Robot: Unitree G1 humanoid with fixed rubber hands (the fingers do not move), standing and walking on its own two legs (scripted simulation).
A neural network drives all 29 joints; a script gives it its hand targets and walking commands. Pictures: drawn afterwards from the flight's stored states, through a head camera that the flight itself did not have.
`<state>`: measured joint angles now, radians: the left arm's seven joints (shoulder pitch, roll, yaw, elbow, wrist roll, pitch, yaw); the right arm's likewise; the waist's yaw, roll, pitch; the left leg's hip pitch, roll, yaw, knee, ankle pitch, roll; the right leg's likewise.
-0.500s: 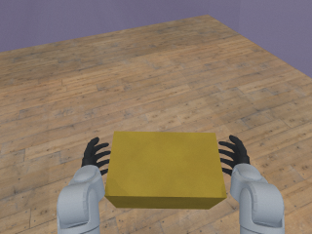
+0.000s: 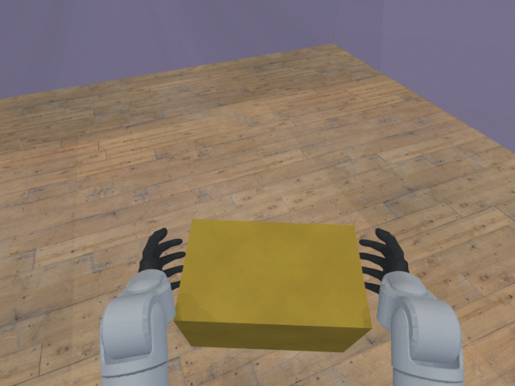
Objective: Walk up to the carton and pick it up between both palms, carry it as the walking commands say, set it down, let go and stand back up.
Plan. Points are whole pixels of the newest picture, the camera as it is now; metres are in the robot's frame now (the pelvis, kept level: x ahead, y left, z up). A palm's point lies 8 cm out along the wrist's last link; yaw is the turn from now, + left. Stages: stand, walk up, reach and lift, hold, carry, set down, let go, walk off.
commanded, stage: carry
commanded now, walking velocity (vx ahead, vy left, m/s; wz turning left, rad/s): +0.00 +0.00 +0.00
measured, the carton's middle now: (270, 287) +0.29 +0.00 +0.01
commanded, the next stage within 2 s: hold in 1.82 s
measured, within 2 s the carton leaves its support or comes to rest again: neither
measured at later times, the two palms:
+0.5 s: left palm (145, 312) +0.22 +0.17 +0.08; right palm (396, 301) +0.22 -0.16 +0.09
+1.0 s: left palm (136, 311) +0.22 +0.18 +0.08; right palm (387, 306) +0.22 -0.15 +0.08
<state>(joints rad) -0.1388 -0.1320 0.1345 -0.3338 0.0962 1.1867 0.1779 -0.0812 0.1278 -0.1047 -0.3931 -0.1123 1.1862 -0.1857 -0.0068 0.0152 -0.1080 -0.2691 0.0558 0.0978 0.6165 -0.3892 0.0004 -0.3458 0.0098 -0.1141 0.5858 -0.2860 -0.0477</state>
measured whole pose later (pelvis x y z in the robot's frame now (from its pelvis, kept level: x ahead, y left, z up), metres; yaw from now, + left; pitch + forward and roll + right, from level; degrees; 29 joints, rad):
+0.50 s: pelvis -0.04 +0.00 +0.01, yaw +1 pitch +1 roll -1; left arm -0.14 -0.13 0.15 -0.24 0.10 1.09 0.16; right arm -0.11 0.13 -0.12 -0.30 -0.12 1.10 -0.18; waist 0.01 0.00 -0.07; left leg -0.29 0.05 0.08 0.58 -0.30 0.00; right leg -0.34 0.01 -0.13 0.50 -0.18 -0.06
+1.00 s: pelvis -0.04 +0.01 +0.00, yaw +0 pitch +1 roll -1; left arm -0.16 -0.13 0.16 -0.21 0.11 1.08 0.16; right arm -0.11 0.13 -0.12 -0.27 -0.13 1.09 -0.17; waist 0.00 0.00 -0.08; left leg -0.29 0.03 0.10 0.59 -0.31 0.03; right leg -0.36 -0.01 -0.10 0.54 -0.19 -0.03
